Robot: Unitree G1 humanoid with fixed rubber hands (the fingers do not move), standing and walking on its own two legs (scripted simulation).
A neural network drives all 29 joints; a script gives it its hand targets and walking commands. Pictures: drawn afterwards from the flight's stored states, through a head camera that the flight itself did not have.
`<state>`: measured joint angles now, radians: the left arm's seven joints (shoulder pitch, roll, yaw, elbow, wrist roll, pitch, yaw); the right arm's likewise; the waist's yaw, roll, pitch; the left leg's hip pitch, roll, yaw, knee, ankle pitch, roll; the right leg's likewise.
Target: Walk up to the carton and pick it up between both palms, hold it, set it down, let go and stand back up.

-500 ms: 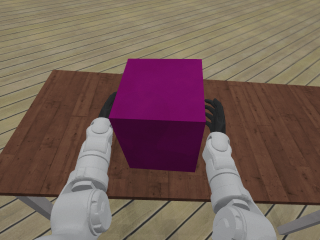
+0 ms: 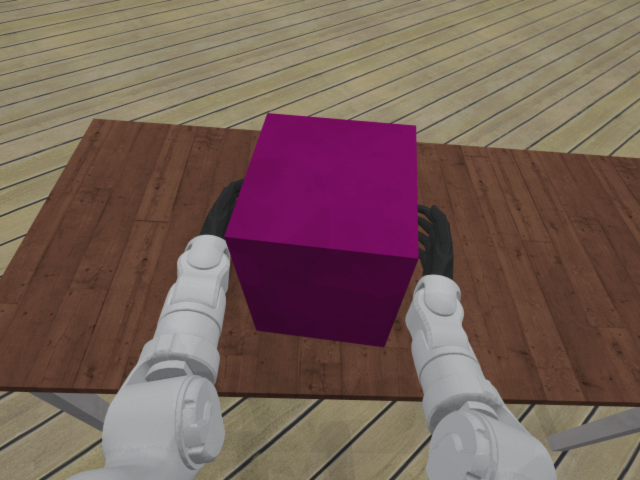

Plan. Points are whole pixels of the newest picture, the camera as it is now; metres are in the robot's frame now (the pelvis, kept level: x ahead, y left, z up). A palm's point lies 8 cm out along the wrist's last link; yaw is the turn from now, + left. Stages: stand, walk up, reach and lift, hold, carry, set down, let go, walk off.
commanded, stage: set down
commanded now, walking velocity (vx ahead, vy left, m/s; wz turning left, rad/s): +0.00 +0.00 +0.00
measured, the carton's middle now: (329, 237) +0.44 -0.03 +0.02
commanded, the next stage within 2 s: none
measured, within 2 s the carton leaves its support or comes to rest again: rests again in 0.42 s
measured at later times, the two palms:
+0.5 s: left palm (224, 236) +0.43 +0.11 +0.04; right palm (439, 276) +0.36 -0.17 +0.04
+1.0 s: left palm (229, 238) +0.43 +0.11 +0.04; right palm (440, 283) +0.35 -0.17 +0.03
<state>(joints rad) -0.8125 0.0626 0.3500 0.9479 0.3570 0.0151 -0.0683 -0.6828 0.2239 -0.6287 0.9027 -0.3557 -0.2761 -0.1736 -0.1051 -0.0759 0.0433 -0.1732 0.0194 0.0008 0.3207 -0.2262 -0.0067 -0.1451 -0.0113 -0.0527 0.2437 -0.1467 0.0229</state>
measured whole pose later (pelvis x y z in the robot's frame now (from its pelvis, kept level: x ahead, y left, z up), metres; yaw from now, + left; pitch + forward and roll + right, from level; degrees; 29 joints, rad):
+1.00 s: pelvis -0.01 +0.00 +0.00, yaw +0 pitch +7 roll -2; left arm -0.86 0.05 0.43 1.05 0.41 -0.14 -0.07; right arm -0.68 0.25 -0.72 0.90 -0.44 -0.33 -0.17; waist -0.11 -0.07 0.04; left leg -0.23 0.02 0.01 0.33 -0.23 0.00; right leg -0.20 -0.01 -0.06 0.25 -0.15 0.02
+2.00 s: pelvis -0.03 +0.00 -0.01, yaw -2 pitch +18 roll -2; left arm -0.95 0.13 0.35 1.29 0.20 -0.26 0.04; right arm -0.76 0.09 -0.47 1.19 -0.20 -0.40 -0.21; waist -0.12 -0.03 -0.06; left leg -0.56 0.03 0.02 0.49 -0.25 0.00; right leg -0.51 -0.01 -0.05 0.36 -0.16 0.02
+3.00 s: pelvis -0.09 +0.01 -0.03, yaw -2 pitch +15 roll -3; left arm -0.83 0.30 -0.04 1.35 -0.26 -0.30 -0.05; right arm -0.65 -0.07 0.00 1.08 0.27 -0.27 -0.22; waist -0.12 0.01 -0.15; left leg -0.67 0.03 0.02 0.66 -0.25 0.01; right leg -0.62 -0.01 -0.05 0.52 -0.16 0.02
